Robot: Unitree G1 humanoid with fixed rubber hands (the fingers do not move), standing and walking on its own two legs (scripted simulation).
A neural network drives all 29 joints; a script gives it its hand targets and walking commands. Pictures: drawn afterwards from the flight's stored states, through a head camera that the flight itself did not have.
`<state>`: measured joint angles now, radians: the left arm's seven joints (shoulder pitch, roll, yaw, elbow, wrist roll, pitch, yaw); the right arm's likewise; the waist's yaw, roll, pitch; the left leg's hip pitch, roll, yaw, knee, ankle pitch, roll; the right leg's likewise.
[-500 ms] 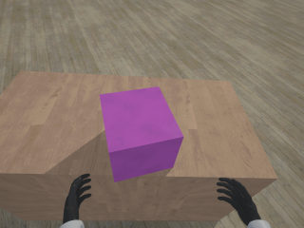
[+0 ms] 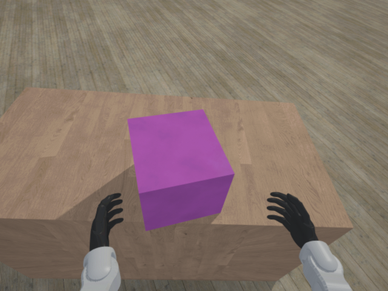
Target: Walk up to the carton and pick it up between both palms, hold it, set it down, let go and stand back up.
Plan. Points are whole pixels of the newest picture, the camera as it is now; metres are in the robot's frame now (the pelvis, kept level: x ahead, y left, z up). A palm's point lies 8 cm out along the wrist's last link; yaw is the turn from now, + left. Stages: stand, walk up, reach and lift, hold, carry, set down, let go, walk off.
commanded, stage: reach and lift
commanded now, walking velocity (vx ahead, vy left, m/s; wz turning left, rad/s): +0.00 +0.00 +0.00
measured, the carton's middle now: (175, 167) +0.42 +0.07 -0.04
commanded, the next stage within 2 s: none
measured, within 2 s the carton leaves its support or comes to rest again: neither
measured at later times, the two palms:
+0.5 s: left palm (101, 203) +0.26 +0.20 +0.04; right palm (290, 190) +0.32 -0.19 +0.04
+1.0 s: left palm (98, 171) +0.31 +0.22 +0.08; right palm (277, 152) +0.39 -0.16 +0.08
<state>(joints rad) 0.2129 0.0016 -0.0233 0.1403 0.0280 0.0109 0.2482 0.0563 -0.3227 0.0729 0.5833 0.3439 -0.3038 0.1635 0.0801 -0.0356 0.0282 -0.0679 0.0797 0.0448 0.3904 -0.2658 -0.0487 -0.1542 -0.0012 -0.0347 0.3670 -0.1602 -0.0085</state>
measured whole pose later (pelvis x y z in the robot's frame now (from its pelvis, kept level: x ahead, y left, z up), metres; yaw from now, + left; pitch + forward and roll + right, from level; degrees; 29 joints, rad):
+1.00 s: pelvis -0.01 -0.01 +0.00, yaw +0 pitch +3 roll +0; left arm -0.33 0.03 0.18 0.23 -0.04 0.36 0.17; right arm -0.54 -0.34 0.09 0.69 0.32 0.04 0.06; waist 0.12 0.00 -0.01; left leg -0.18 0.09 0.05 0.33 -0.20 -0.06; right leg -0.26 0.01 -0.03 0.30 -0.10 -0.02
